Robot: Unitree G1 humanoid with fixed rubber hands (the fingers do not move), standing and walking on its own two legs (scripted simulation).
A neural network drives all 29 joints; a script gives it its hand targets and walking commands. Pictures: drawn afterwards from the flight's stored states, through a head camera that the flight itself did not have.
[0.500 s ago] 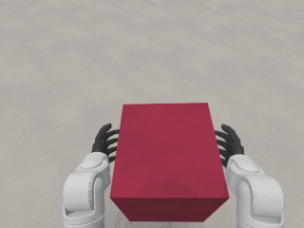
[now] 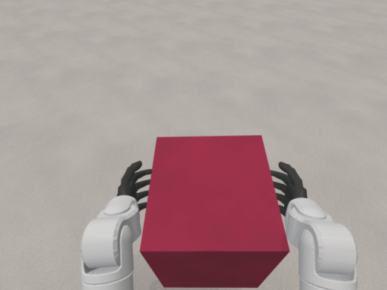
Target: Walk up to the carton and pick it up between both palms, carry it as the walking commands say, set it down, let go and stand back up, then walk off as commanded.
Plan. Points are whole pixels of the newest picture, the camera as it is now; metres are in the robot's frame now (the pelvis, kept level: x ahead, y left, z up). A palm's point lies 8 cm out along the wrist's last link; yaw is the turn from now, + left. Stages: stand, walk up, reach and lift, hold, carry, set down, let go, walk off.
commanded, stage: carry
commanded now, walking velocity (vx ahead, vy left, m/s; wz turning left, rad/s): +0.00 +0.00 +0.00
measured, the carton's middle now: (209, 216) +0.27 +0.00 +0.04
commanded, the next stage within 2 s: hold in 1.14 s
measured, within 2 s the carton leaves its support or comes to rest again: neither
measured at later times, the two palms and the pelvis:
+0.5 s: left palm (129, 206) +0.27 +0.15 +0.09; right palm (284, 205) +0.27 -0.14 +0.09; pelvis +0.00 +0.00 +0.00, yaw +0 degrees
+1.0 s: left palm (131, 202) +0.28 +0.15 +0.07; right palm (280, 201) +0.28 -0.14 +0.08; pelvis +0.00 +0.00 +0.00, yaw +0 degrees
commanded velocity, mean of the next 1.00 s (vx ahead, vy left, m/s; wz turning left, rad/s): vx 0.00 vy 0.00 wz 0.00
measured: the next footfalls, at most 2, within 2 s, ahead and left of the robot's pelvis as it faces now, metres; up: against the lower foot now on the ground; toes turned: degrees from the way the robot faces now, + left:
none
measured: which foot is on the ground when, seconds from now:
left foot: down 0.00-1.00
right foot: down 0.00-1.00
